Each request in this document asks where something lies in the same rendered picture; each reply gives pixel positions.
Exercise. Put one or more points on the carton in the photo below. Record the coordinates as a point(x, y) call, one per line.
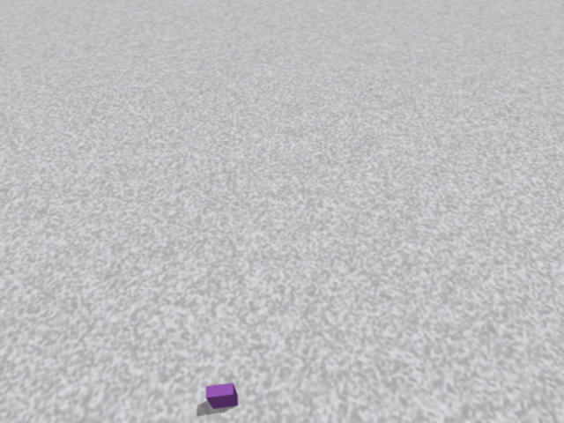
point(222, 395)

